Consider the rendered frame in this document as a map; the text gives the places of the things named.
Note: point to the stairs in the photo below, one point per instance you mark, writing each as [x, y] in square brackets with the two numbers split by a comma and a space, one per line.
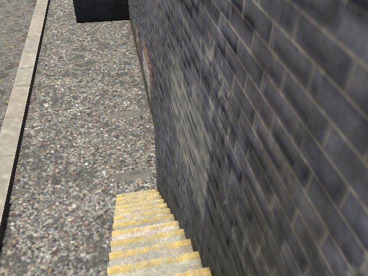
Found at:
[147, 241]

